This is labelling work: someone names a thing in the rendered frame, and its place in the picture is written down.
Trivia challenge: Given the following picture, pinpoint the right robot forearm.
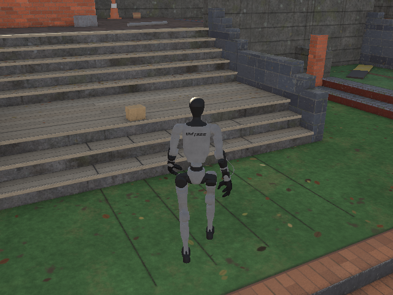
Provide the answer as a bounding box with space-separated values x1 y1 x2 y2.
218 150 231 181

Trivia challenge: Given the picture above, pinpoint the right robot upper arm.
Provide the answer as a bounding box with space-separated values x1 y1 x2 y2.
209 124 224 159

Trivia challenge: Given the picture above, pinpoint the left robot thigh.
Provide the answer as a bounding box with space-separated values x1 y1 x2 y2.
175 172 190 222

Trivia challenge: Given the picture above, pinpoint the robot right hand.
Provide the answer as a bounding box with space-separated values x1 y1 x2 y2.
217 180 232 197

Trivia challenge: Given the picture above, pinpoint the left robot forearm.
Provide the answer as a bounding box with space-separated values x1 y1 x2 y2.
167 148 176 167

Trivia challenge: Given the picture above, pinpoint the left robot shin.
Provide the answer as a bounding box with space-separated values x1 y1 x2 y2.
179 212 189 254

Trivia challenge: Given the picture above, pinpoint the robot left hand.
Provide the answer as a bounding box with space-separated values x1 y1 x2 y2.
168 164 182 175

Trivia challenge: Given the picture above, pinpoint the left robot upper arm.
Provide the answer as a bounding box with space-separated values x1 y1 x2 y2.
169 124 184 156

